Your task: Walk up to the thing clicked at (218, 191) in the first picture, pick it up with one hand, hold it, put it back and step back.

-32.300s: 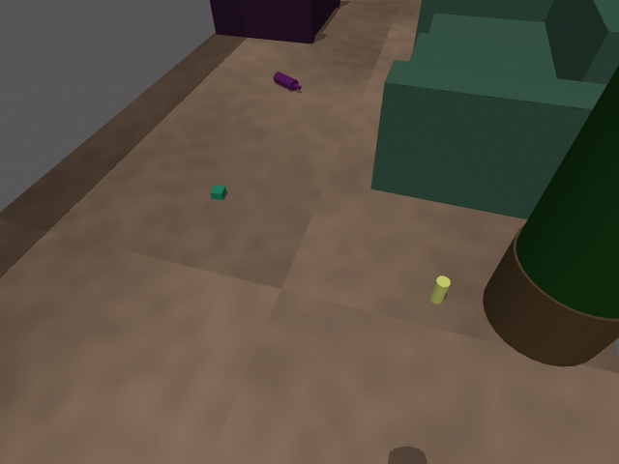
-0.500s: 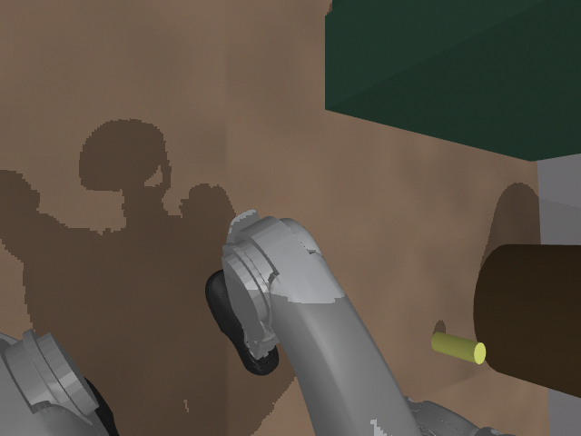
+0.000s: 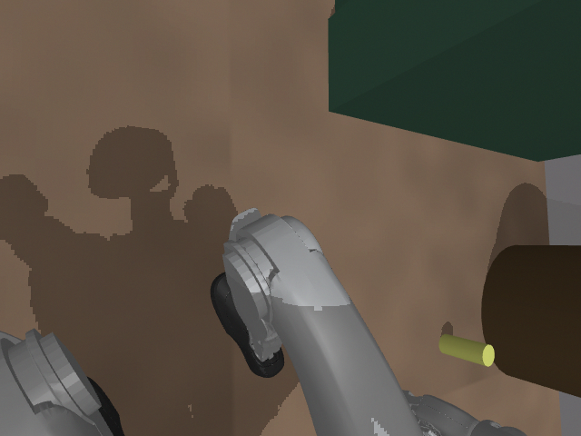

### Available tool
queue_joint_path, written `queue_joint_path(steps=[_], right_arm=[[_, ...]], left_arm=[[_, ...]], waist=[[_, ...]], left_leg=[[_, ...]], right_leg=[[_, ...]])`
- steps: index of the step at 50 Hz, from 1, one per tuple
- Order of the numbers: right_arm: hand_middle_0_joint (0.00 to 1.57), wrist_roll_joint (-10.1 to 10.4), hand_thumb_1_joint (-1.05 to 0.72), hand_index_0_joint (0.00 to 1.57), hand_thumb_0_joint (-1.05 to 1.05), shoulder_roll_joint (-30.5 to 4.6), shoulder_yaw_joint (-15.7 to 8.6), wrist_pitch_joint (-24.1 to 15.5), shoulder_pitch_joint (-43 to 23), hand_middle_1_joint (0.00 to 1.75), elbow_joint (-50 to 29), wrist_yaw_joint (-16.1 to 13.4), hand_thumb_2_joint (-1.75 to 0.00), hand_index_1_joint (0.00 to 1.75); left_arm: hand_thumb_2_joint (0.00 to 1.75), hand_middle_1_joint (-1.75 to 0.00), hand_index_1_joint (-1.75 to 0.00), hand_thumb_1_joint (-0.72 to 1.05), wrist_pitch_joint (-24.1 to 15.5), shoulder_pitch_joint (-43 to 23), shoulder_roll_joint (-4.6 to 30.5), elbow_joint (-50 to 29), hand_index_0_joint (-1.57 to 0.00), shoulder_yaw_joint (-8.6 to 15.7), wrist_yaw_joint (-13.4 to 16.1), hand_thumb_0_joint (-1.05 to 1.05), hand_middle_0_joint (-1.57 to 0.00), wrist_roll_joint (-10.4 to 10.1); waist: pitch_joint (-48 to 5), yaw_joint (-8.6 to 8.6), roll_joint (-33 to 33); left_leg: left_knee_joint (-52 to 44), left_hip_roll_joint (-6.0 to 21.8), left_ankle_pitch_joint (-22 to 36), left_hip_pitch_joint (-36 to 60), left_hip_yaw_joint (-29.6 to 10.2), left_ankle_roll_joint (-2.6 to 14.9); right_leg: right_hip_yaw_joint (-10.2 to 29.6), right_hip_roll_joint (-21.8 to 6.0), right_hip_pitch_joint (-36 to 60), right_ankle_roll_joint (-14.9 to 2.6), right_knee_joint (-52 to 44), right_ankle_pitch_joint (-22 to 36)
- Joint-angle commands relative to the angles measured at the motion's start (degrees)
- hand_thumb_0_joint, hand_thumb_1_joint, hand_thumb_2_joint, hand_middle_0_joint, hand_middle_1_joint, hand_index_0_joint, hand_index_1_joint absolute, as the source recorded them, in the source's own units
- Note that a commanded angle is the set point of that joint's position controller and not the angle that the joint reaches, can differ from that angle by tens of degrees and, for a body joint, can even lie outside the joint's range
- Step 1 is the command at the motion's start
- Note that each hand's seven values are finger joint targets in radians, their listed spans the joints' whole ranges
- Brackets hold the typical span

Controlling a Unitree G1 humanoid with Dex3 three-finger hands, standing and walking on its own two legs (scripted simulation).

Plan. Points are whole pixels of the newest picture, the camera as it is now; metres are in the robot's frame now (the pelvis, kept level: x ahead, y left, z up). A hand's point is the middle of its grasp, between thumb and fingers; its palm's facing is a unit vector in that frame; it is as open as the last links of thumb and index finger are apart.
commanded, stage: close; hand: left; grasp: from above
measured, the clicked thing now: out of the picture +0.46 +0.32 -0.30
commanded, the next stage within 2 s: settle in 0.34 s
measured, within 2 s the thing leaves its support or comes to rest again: leaves its support in 0.80 s
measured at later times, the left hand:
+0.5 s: hand out of the picture +0.45 +0.31 -0.26, palm faces +0.04 -0.48 -0.88, open 8.7 cm
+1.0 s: hand out of the picture +0.46 +0.33 -0.22, palm faces +0.09 -0.46 -0.88, open 8.5 cm
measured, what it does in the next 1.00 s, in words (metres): stands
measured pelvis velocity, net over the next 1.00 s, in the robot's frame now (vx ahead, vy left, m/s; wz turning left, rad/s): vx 0.00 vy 0.00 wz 0.00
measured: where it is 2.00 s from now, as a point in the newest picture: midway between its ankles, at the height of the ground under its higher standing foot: (189, 393)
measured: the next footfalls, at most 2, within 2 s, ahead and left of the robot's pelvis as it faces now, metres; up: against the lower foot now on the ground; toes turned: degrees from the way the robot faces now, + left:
none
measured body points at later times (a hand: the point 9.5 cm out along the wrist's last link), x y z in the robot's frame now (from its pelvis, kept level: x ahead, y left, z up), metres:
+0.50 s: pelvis +0.00 +0.00 +0.00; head +0.32 +0.10 +0.30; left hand +0.45 +0.33 -0.21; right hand +0.00 -0.26 -0.04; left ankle +0.05 +0.13 -0.28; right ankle +0.11 -0.13 -0.28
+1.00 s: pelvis +0.00 +0.00 +0.01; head +0.31 +0.10 +0.32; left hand +0.46 +0.35 -0.17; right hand +0.01 -0.27 -0.03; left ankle +0.05 +0.13 -0.28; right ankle +0.11 -0.13 -0.28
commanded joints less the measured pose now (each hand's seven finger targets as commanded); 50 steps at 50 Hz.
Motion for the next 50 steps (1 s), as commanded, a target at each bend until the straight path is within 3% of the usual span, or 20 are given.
queue_joint_path(steps=[1,13,16,18,20,22,25,29,31,36,37,41,44,47,50], right_arm=[[0.2,0.05,-0.88,0.2,0.0,-20.86,-4.76,1.0,12.51,0.3,3.24,0.05,-0.89,0.3],[0.2,0.16,-0.87,0.2,0.0,-20.14,-4.72,1.51,12.94,0.3,2.78,0.14,-0.89,0.3],[0.2,0.19,-0.88,0.2,0.0,-20.34,-4.7,1.37,13.08,0.3,3.23,0.04,-0.89,0.3],[0.2,0.21,-0.87,0.2,0.0,-20.92,-5.21,1.23,12.75,0.3,3.11,-0.08,-0.89,0.3],[0.2,0.34,-0.87,0.2,0.0,-20.68,-4.91,1.28,13.25,0.3,3.27,0.13,-0.89,0.3],[0.2,0.42,-0.87,0.2,0.0,-20.88,-4.95,1.29,13.31,0.3,3.31,0.14,-0.89,0.3],[0.2,0.63,-0.9,0.2,0.0,-20.61,-4.85,1.33,13.53,0.3,3.19,0.27,-0.89,0.3],[0.2,0.72,-0.89,0.2,0.0,-20.76,-4.98,1.58,13.66,0.3,2.61,0.24,-0.89,0.3],[0.2,0.88,-0.9,0.2,0.0,-20.78,-5.04,1.32,14.12,0.3,2.94,0.32,-0.89,0.3],[0.2,0.84,-0.89,0.2,0.0,-20.68,-6.04,2.0,13.77,0.3,2.48,0.24,-0.89,0.3],[0.2,0.95,-0.89,0.2,0.0,-20.17,-5.73,1.94,14.31,0.3,2.83,0.27,-0.89,0.3],[0.2,1.36,-0.9,0.2,0.0,-19.81,-7.06,1.56,14.43,0.3,3.76,0.13,-0.89,0.3],[0.2,2.11,-0.89,0.2,0.0,-19.94,-7.78,1.17,16.07,0.3,3.44,0.57,-0.89,0.3],[0.2,2.4,-0.9,0.2,0.0,-18.52,-8.48,1.16,16.8,0.3,5.89,0.69,-0.89,0.3],[0.2,3.14,-0.89,0.2,0.0,-18.03,-9.51,0.83,18.03,0.3,6.18,1.07,-0.89,0.3]], left_arm=[[0.46,-0.46,-0.47,0.29,0.01,-13.75,11.34,-5.74,-0.67,-2.7,2.04,0.0,-0.67,1.58],[0.47,-0.49,-0.49,0.33,0.65,-13.06,11.59,-5.46,-0.69,-2.3,2.01,0.0,-0.68,2.2],[0.49,-0.48,-0.48,0.32,0.66,-13.95,10.73,-5.42,-0.69,-2.83,1.81,0.0,-0.69,1.7],[0.49,-0.48,-0.49,0.33,0.77,-14.72,10.69,-6.27,-0.7,-2.07,1.96,0.0,-0.7,0.29],[0.46,-0.47,-0.47,0.33,0.78,-14.03,9.96,-5.6,-0.7,-2.79,1.96,0.0,-0.69,0.75],[0.49,-0.47,-0.48,0.36,0.62,-14.25,9.87,-6.21,-0.72,-2.92,1.65,0.0,-0.72,0.24],[0.47,-0.45,-0.46,0.46,0.51,-13.75,10.8,-4.91,-0.84,-2.68,1.78,0.0,-0.84,1.45],[0.46,-0.45,-0.45,0.51,0.53,-14.09,9.87,-6.14,-0.88,-2.74,1.37,0.0,-0.88,0.53],[0.41,-0.4,-0.41,0.51,0.56,-14.33,10.18,-5.65,-0.89,-2.92,1.48,0.0,-0.88,1.65],[0.41,-0.41,-0.41,0.52,1.19,-15.63,11.45,-8.32,-0.89,-1.53,1.3,0.0,-0.88,1.28],[0.41,-0.41,-0.41,0.52,1.37,-16.01,11.78,-7.78,-0.89,-1.38,1.52,0.0,-0.89,2.42],[0.47,-0.41,-0.42,0.53,2.42,-17.7,12.3,-10.66,-0.9,-1.04,0.63,0.0,-0.9,3.46],[0.47,-0.41,-0.42,0.58,3.22,-17.81,10.28,-11.86,-0.94,-1.74,0.48,0.0,-0.94,3.87],[0.51,-0.44,-0.45,0.62,4.37,-18.97,9.42,-12.62,-0.96,-1.88,-0.97,0.0,-0.97,5.54],[0.53,-0.44,-0.45,0.63,5.54,-18.0,6.54,-11.56,-0.98,-2.18,-2.08,0.0,-0.99,5.75]], waist=[[-39.25,-5.98,30.81],[-39.96,-5.8,30.95],[-39.98,-6.23,30.61],[-39.43,-6.13,30.55],[-39.88,-6.33,30.47],[-39.28,-6.61,31.03],[-39.86,-6.08,31.23],[-40.3,-5.92,31.6],[-40.88,-5.89,32.37],[-41.02,-4.91,34.21],[-42.28,-4.59,33.93],[-44.57,-3.66,34.95],[-47.66,-3.35,36.2],[-47.92,-2.95,35.59],[-48.69,-2.24,35.39]], left_leg=[[-14.73,2.89,16.03,26.05,6.56,3.82],[-15.11,2.9,15.32,25.82,6.83,3.95],[-14.93,2.87,15.73,25.29,7.0,3.89],[-14.7,2.9,16.43,26.82,6.5,3.82],[-14.67,2.9,16.07,26.91,6.63,3.81],[-14.48,2.72,16.19,26.92,6.6,3.86],[-15.15,2.97,16.04,26.93,6.24,3.66],[-14.91,2.95,17.8,27.82,6.59,3.63],[-15.32,3.09,17.76,28.03,6.64,3.41],[-16.42,3.12,16.94,29.2,6.43,3.32],[-16.56,3.36,16.3,28.52,6.91,3.38],[-17.24,3.19,17.79,29.15,7.97,3.14],[-16.71,3.53,22.29,32.73,7.82,2.75],[-17.99,3.48,21.07,30.29,8.48,2.77],[-19.14,3.75,20.97,30.69,7.95,2.32]], right_leg=[[-7.6,0.17,24.06,-3.5,-10.24,21.8],[-7.53,0.39,24.67,-3.81,-10.62,21.46],[-7.38,0.5,25.06,-3.46,-11.22,21.66],[-7.65,-0.15,24.09,-3.35,-10.42,21.88],[-7.65,0.32,24.63,-3.46,-10.62,21.79],[-7.69,0.16,24.21,-3.34,-10.46,21.74],[-7.77,0.33,23.66,-3.71,-10.45,21.63],[-7.64,0.28,24.01,-3.72,-10.26,22.54],[-7.49,0.61,24.27,-3.75,-10.65,22.85],[-7.46,-0.14,23.49,-3.97,-10.0,21.58],[-7.23,0.37,24.52,-4.12,-10.83,21.77],[-6.51,0.3,24.93,-3.82,-12.1,23.06],[-6.45,0.57,25.66,-3.55,-12.17,26.06],[-6.07,0.81,25.08,-3.47,-13.13,25.94],[-6.07,0.88,23.32,-3.78,-13.1,24.83]])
